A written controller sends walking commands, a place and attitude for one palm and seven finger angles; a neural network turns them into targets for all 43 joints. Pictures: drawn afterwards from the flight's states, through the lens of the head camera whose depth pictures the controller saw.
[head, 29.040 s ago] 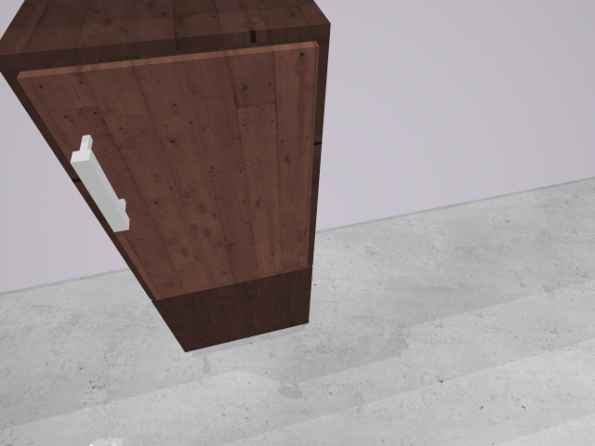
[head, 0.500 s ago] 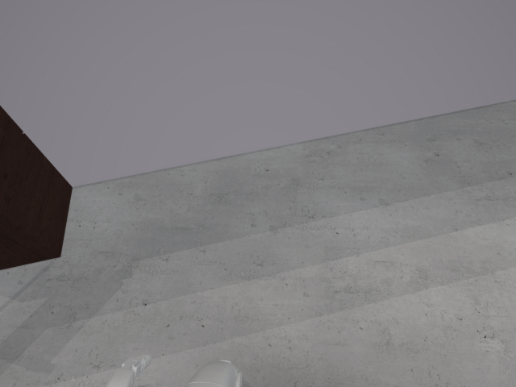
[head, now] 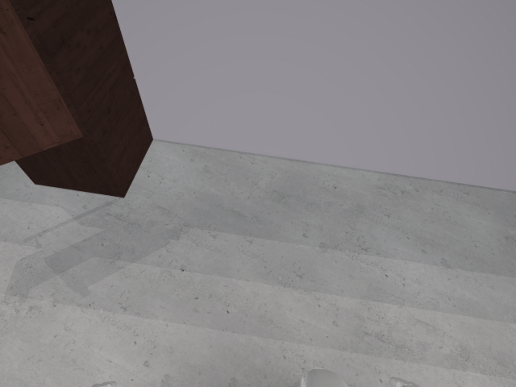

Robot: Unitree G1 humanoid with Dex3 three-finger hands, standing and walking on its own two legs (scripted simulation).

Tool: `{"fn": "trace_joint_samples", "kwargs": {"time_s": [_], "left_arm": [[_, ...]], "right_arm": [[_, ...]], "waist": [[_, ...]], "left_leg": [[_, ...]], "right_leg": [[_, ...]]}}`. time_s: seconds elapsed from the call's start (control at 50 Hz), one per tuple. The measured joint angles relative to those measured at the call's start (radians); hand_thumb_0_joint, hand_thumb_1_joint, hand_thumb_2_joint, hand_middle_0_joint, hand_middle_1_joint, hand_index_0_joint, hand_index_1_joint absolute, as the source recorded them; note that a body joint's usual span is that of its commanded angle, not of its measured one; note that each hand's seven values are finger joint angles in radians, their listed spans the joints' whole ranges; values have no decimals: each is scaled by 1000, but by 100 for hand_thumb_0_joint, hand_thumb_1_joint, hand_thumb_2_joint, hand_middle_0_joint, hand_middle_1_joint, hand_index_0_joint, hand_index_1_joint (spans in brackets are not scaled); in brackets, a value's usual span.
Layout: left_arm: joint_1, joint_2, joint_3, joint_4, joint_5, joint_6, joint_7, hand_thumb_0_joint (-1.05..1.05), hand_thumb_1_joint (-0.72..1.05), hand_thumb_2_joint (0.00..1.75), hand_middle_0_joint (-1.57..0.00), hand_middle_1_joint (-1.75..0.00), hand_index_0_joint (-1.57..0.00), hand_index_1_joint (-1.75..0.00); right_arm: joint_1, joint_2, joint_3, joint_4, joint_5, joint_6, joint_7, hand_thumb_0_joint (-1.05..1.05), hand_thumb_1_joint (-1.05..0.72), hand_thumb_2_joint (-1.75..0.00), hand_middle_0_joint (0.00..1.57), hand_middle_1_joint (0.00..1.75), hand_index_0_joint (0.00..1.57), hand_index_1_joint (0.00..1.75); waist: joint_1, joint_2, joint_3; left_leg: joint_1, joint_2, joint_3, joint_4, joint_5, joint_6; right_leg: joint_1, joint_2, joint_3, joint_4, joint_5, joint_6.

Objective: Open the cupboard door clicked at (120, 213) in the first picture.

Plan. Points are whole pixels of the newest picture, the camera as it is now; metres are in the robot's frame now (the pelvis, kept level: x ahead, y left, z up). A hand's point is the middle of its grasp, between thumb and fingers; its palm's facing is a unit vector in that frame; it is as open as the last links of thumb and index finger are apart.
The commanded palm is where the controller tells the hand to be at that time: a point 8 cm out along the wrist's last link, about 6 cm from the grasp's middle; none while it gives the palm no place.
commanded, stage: turn to face it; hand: left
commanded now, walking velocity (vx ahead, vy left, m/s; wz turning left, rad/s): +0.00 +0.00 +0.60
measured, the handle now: out of the picture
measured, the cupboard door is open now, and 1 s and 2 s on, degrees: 43 43 43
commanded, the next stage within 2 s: take the last steps up to it in 1.02 s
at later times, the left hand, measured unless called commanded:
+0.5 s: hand out of the picture +0.02 +0.16 -0.16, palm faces +0.33 -0.91 -0.24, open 7.3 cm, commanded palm none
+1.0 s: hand out of the picture +0.00 +0.18 -0.16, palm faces +0.52 -0.82 -0.24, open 7.4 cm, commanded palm none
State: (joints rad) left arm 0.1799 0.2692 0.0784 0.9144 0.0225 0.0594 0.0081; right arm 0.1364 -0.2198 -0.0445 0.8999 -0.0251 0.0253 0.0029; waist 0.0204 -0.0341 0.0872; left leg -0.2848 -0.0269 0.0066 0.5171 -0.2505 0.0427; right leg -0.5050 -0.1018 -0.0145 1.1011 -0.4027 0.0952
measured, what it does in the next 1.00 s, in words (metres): steps on the spot, turning left: right foot, then left foot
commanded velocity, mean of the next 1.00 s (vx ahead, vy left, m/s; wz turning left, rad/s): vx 0.00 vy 0.00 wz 0.45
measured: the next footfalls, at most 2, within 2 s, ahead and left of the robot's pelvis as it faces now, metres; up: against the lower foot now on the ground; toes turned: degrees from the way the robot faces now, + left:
right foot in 0.22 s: +0.06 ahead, -0.16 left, +0.00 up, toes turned +6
left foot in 0.60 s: +0.01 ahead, +0.09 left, +0.00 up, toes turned +29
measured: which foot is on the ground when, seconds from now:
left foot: down 0.00-0.22, up 0.24-0.58, down 0.60-1.00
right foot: up 0.00-0.20, down 0.22-0.60, up 0.62-1.00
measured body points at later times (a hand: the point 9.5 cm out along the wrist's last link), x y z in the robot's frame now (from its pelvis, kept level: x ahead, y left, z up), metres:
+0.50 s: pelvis +0.01 -0.05 +0.00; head +0.07 -0.04 +0.45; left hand +0.01 +0.20 -0.14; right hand +0.17 -0.27 -0.15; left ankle -0.03 +0.08 -0.69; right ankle +0.02 -0.16 -0.74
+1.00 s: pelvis +0.03 -0.03 +0.00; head +0.07 -0.02 +0.45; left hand -0.03 +0.22 -0.14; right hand +0.21 -0.20 -0.15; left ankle -0.03 +0.07 -0.74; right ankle +0.08 -0.15 -0.72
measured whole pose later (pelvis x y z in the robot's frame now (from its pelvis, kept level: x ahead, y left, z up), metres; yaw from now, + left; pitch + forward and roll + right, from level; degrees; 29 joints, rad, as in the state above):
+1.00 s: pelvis +0.03 -0.03 +0.00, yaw +31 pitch +1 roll +0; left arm 0.17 0.21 0.05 0.93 0.01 0.04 0.01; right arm 0.18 -0.19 -0.04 0.96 -0.03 0.04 0.00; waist 0.00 0.01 0.07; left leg -0.27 -0.02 -0.02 0.53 -0.27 0.01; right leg -0.32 -0.05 -0.05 0.68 -0.36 0.07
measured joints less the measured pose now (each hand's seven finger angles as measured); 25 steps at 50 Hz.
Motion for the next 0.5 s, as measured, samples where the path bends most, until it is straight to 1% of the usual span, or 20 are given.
{"fn": "trace_joint_samples", "kwargs": {"time_s": [0.06,0.12,0.16,0.2,0.22,0.24,0.26,0.28,0.32,0.34,0.36,0.4,0.44,0.5], "left_arm": [[-21,-10,-5,-18,-1,-2,-1,1,91,90,-20,-30,-19,-30],[-42,-23,-11,-33,-4,-5,-1,1,91,90,-20,-30,-19,-30],[-52,-33,-16,-43,-7,-12,0,1,91,90,-20,-30,-19,-30],[-55,-40,-23,-56,-10,-27,0,1,91,90,-20,-30,-20,-30],[-53,-46,-24,-61,-6,-38,3,1,91,90,-20,-30,-20,-30],[-55,-58,-29,-61,-2,-45,6,1,91,90,-20,-30,-20,-30],[-54,-69,-35,-61,0,-50,9,1,91,90,-20,-30,-20,-30],[-48,-79,-39,-61,0,-51,12,1,91,90,-20,-30,-20,-30],[-33,-95,-45,-56,-1,-50,16,1,91,90,-20,-30,-20,-30],[-25,-100,-47,-51,-1,-49,16,1,91,90,-20,-30,-20,-30],[-17,-103,-48,-47,-1,-49,16,1,91,90,-20,-30,-20,-30],[-3,-106,-50,-38,1,-49,15,1,91,90,-20,-30,-20,-30],[9,-104,-47,-31,2,-52,15,1,91,90,-21,-30,-20,-30],[25,-86,-40,-23,7,-55,13,1,92,90,-21,-30,-20,-30]], "right_arm": [[22,6,0,11,-2,5,3,1,-90,-90,20,30,20,30],[42,9,-6,21,-5,14,6,1,-90,-89,20,30,20,30],[54,8,-12,26,-6,21,7,1,-90,-89,20,30,21,30],[68,6,-19,30,-1,28,7,1,-90,-89,20,30,21,30],[74,2,-24,31,3,31,8,1,-90,-89,20,30,21,30],[72,-8,-31,37,6,35,8,1,-90,-89,20,30,20,30],[69,-16,-37,44,5,41,8,1,-90,-90,20,30,20,30],[67,-23,-42,50,4,47,10,1,-90,-90,20,30,20,30],[60,-33,-48,58,3,57,15,1,-90,-90,20,30,20,30],[57,-35,-48,60,3,59,18,1,-90,-90,20,30,20,30],[54,-35,-48,61,3,61,20,1,-90,-90,20,30,20,30],[47,-33,-46,61,5,62,24,1,-91,-90,20,30,20,30],[37,-30,-43,61,7,63,27,1,-91,-90,20,30,20,30],[13,-25,-35,58,9,60,29,1,-91,-90,20,30,20,30]], "waist": [[-10,14,-6],[-26,32,-8],[-38,45,-9],[-44,52,-13],[-43,57,-17],[-45,73,-10],[-49,81,-4],[-50,83,1],[-55,80,8],[-57,75,9],[-59,66,10],[-60,47,13],[-54,30,16],[-35,9,24]], "left_leg": [[6,-4,-34,-23,16,-7],[-4,-7,-71,-15,16,-21],[-19,-11,-98,5,9,-33],[-43,-22,-124,44,-7,-49],[-65,-25,-131,82,-28,-53],[-94,-24,-132,161,-112,-59],[-129,-28,-121,271,-184,-65],[-163,-30,-101,385,-220,-71],[-211,-16,-57,562,-210,-87],[-222,-4,-37,607,-198,-95],[-226,7,-20,623,-190,-102],[-214,25,7,594,-186,-111],[-188,38,26,516,-193,-116],[-135,47,54,370,-206,-110]], "right_leg": [[16,13,11,-83,5,1],[63,34,11,-209,-10,-4],[112,55,7,-317,-1,-12],[188,69,-3,-476,69,-22],[210,71,-12,-527,95,-61],[210,73,-29,-517,92,-88],[214,66,-45,-506,83,-101],[224,57,-58,-507,76,-105],[254,40,-82,-533,78,-104],[267,31,-94,-548,83,-102],[279,21,-106,-562,87,-101],[299,1,-131,-583,92,-99],[311,-17,-158,-591,90,-94],[315,-41,-197,-574,73,-85]]}}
